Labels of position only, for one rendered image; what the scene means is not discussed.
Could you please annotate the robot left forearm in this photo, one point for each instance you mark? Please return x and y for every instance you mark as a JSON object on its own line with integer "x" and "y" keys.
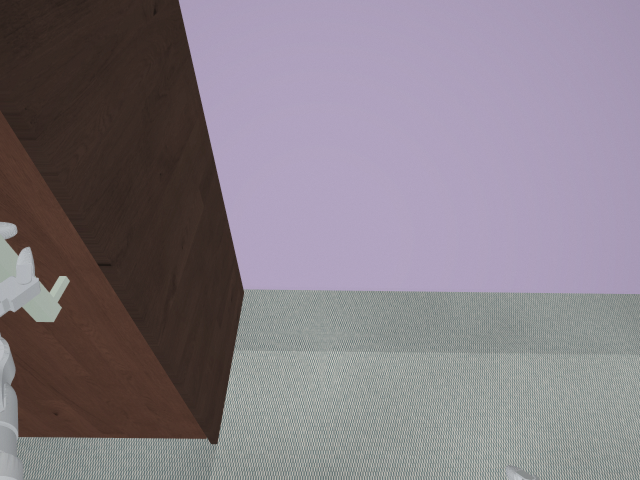
{"x": 11, "y": 467}

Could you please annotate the left robot hand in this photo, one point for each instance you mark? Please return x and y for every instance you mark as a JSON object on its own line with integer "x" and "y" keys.
{"x": 15, "y": 292}

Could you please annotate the wardrobe door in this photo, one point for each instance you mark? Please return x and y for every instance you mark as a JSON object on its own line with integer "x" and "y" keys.
{"x": 90, "y": 373}

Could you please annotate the handle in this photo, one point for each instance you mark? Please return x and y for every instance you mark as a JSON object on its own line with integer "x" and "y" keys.
{"x": 44, "y": 307}

